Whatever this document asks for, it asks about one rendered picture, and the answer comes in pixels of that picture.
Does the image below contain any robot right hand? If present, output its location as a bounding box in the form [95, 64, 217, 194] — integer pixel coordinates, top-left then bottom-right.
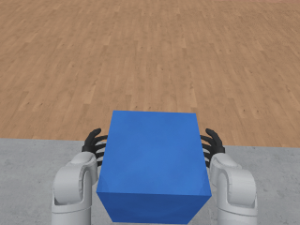
[200, 128, 225, 168]

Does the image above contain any robot left hand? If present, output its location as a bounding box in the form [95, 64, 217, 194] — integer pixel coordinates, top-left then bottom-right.
[82, 128, 108, 166]

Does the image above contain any robot left forearm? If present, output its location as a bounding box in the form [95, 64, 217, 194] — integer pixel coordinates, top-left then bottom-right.
[51, 151, 98, 225]

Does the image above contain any robot right forearm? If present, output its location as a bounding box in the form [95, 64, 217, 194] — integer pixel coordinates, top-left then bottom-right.
[209, 153, 258, 225]

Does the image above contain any carton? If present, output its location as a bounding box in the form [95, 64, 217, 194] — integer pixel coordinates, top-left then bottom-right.
[96, 110, 212, 225]

